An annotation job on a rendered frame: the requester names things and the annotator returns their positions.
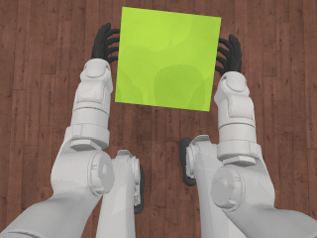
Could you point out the robot left upper arm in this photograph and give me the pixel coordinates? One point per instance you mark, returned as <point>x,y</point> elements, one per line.
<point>79,180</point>

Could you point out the robot right upper arm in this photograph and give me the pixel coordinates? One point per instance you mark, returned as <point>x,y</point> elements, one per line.
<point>247,197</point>

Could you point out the left robot thigh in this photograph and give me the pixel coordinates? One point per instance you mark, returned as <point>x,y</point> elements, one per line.
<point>117,217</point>

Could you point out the right robot shin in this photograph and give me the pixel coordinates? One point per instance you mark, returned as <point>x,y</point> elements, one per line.
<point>200,138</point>

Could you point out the left robot forearm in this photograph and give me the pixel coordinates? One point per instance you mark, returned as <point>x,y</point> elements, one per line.
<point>88,128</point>

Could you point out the carton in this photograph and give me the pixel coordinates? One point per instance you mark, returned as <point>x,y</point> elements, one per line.
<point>166,59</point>

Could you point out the robot left hand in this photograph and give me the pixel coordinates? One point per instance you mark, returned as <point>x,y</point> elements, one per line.
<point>100,48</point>

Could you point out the right robot forearm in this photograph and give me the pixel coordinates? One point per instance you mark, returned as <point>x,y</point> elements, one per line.
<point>237,125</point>

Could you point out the robot right hand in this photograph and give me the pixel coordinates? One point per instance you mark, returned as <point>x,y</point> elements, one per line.
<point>233,61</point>

